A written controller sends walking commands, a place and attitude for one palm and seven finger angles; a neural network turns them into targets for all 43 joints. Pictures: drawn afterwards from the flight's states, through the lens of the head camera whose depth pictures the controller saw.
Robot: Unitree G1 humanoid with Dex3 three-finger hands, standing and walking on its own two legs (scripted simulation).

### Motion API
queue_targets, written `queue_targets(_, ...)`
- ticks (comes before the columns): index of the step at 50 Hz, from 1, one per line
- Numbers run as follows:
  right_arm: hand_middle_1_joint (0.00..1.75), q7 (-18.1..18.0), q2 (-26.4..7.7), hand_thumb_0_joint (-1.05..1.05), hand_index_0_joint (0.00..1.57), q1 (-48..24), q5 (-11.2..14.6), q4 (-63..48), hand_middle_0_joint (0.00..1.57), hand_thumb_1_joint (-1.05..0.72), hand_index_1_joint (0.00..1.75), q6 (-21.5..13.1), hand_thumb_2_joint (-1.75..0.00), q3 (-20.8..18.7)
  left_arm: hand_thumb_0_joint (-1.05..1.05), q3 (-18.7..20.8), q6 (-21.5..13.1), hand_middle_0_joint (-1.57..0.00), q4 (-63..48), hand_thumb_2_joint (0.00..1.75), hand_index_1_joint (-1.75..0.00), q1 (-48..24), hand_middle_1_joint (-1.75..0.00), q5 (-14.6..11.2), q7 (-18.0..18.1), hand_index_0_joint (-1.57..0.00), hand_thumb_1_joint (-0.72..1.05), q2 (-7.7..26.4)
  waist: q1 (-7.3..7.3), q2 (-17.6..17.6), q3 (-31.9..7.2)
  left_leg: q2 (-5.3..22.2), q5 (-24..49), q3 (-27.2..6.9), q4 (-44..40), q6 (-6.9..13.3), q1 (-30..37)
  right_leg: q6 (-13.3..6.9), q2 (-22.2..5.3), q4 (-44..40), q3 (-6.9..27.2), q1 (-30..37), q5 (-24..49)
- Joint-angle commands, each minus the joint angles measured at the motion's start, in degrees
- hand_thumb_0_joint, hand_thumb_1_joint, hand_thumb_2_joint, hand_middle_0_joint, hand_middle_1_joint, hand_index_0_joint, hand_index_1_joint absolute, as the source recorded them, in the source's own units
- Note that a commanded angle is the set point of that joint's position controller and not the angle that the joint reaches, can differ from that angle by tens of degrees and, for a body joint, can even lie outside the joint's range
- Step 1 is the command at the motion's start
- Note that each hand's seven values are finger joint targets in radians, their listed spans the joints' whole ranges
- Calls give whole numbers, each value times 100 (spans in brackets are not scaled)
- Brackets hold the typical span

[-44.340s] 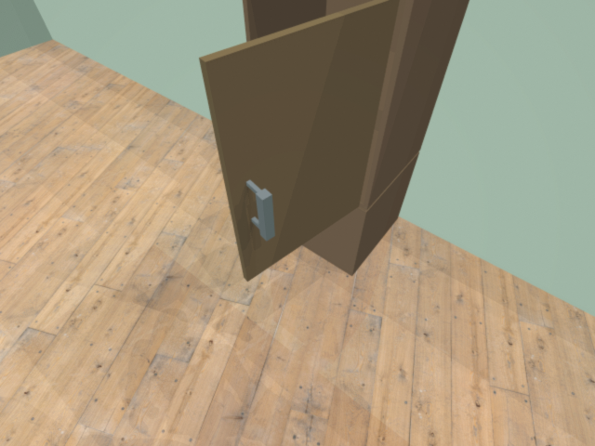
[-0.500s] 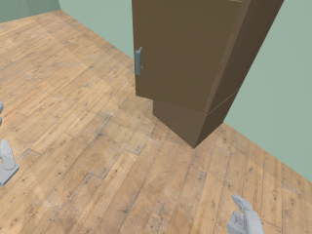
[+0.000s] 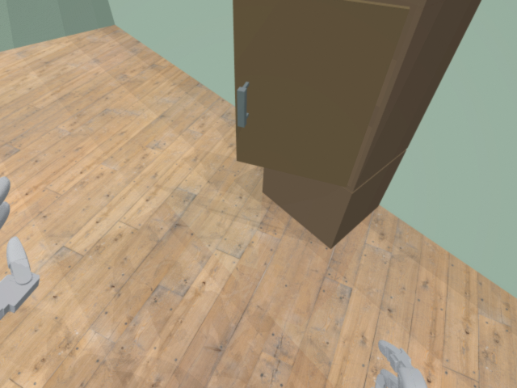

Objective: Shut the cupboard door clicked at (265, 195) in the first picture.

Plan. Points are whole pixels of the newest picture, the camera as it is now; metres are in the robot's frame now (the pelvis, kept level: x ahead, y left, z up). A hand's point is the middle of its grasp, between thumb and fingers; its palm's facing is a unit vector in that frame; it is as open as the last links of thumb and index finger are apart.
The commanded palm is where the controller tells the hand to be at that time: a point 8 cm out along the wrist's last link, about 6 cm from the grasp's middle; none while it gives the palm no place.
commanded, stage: let the arm hang, fingers relaxed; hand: left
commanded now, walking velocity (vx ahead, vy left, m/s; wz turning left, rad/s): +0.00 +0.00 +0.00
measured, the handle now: (244, 104) +0.92 +0.09 -0.07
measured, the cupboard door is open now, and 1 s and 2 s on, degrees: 30 30 30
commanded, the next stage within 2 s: look to check the result in 1.10 s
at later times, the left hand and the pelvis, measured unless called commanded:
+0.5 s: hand out of the picture -0.04 +0.18 -0.18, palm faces +0.02 -0.98 -0.21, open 7.1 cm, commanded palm none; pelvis -0.01 -0.01 +0.00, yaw +1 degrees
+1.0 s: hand out of the picture +0.03 +0.18 -0.17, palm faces +0.01 -0.98 -0.21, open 7.3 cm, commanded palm none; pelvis +0.00 -0.01 +0.00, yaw +0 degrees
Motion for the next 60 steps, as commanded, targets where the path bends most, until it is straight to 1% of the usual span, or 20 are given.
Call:
queue_targets(1,30,514,-1615,0,20,-550,-4,311,20,-90,30,-307,-90,-591,0,-1617,851,-20,3317,90,-30,-701,-30,327,-897,-20,90,2,-108,509,-313,534,1466,-403,155,-109,110,-197,-581,272,417,-554,1079)
queue_targets(2,30,512,-1554,0,20,-393,-70,351,20,-90,30,-181,-90,-547,0,-1674,915,-20,3489,90,-30,-901,-30,322,-942,-20,90,-80,-88,398,-365,620,1176,-550,60,8,-10,-223,-454,435,278,-639,410)
queue_targets(3,30,500,-1552,0,20,-376,-91,358,20,-90,30,-58,-90,-512,0,-1692,894,-20,3788,90,-30,-1061,-30,368,-974,-20,90,-38,-50,142,-334,671,1157,-686,-23,106,-95,-233,-343,543,250,-581,212)
queue_targets(4,30,487,-1599,0,20,-463,-109,352,20,-90,30,30,-90,-462,0,-1738,888,-20,4076,90,-30,-1166,-30,367,-990,-20,90,21,-10,-204,-305,678,985,-779,-102,174,-197,-234,-340,528,253,-468,124)
queue_targets(7,30,484,-1513,0,20,-515,-166,560,20,-90,30,237,-90,-388,0,-1846,884,-20,5215,90,-30,-1505,-30,393,-976,-20,90,130,-13,-961,-226,452,538,-777,-33,135,-31,-330,-567,225,584,-490,122)
queue_targets(9,30,486,-1291,0,20,-403,-206,786,20,-90,30,383,-90,-309,0,-1966,938,-20,5952,90,-30,-1674,-30,380,-933,-20,90,34,-66,-794,-135,352,308,-719,-87,76,124,-361,-668,31,707,-633,-183)
queue_targets(13,30,455,-1077,0,20,-299,-221,1255,20,-90,30,475,-90,-252,0,-2054,925,-20,7100,90,-30,-1658,-30,376,-898,-20,90,-65,-35,84,-63,330,67,-697,-371,12,213,-297,-578,-175,738,-462,-322)
queue_targets(16,30,388,-912,0,20,-182,-237,1630,20,-90,30,466,-90,-294,0,-1977,882,-20,7734,90,-30,-1499,-30,368,-890,-20,90,-305,5,703,-46,343,-256,-693,-564,22,190,-345,-541,-317,706,-269,-233)
queue_targets(17,30,374,-914,0,20,-143,-221,1739,20,-90,30,464,-90,-303,0,-1993,877,-20,7906,90,-30,-1475,-30,357,-895,-20,90,-267,11,901,-28,354,-317,-712,-620,21,151,-357,-528,-352,691,-170,-166)
queue_targets(18,30,357,-979,0,20,-96,-200,1806,20,-90,30,463,-90,-326,0,-1976,865,-20,8028,90,-30,-1451,-30,361,-894,-20,90,-226,30,744,19,386,-200,-751,-603,30,194,-362,-505,-393,674,-140,-58)
queue_targets(20,30,324,-926,0,20,65,-185,2004,20,-90,30,440,-90,-337,0,-1998,839,-20,8296,90,-30,-1449,-30,344,-896,-20,90,-281,3,603,-64,418,-60,-729,-618,38,326,-370,-534,-467,664,-44,68)
queue_targets(22,30,300,-908,0,20,164,-163,2184,20,-90,30,433,-90,-350,0,-2011,829,-20,8515,90,-30,-1423,-30,334,-894,-20,90,-296,-2,546,19,446,-62,-719,-669,43,366,-373,-540,-530,635,-49,75)
queue_targets(24,30,284,-881,0,20,277,-154,2299,20,-90,30,445,-90,-368,0,-2022,827,-20,8681,90,-30,-1412,-30,335,-886,-20,90,-339,-23,230,164,466,-108,-705,-706,47,388,-372,-547,-621,613,-127,-50)
queue_targets(28,30,277,-855,0,20,413,-149,2454,20,-90,30,468,-90,-386,0,-2032,835,-20,8875,90,-30,-1343,-30,343,-867,-20,90,-358,-22,-20,377,452,-283,-658,-775,62,437,-370,-540,-734,611,-304,-318)
queue_targets(31,30,273,-796,0,20,471,-163,2546,20,-90,30,452,-90,-387,0,-2033,834,-20,8940,90,-30,-1355,-30,344,-856,-20,90,-391,-31,-123,378,454,-253,-648,-830,73,454,-357,-541,-716,625,-289,-310)
queue_targets(37,30,279,-739,0,20,387,-167,2602,20,-90,30,441,-90,-374,0,-2036,846,-20,8971,90,-30,-1396,-30,352,-843,-20,90,-428,-7,-107,542,462,-261,-652,-942,67,420,-310,-535,-684,586,-314,-213)
queue_targets(45,30,288,-709,0,20,240,-173,2594,20,-90,30,415,-90,-361,0,-2031,832,-20,8898,90,-30,-1545,-30,358,-846,-20,90,-423,4,23,505,465,-9,-645,-1002,37,465,-272,-532,-655,579,-175,108)
queue_targets(46,30,288,-738,0,20,216,-173,2590,20,-90,30,409,-90,-361,0,-2030,830,-20,8890,90,-30,-1543,-30,358,-850,-20,90,-406,8,99,509,459,-6,-639,-1013,34,470,-272,-544,-670,590,-169,124)
queue_targets(48,30,286,-792,0,20,196,-163,2570,20,-90,30,402,-90,-371,0,-2015,817,-20,8872,90,-30,-1562,-30,363,-855,-20,90,-352,8,12,467,461,84,-654,-999,39,529,-274,-530,-679,585,-162,176)
queue_targets(60,30,272,-1020,0,20,-17,-162,2570,20,-90,30,358,-90,-387,0,-1986,776,-20,8889,90,-30,-1766,-30,346,-877,-20,90,-189,-4,116,235,504,530,-664,-974,37,768,-293,-587,-758,585,113,496)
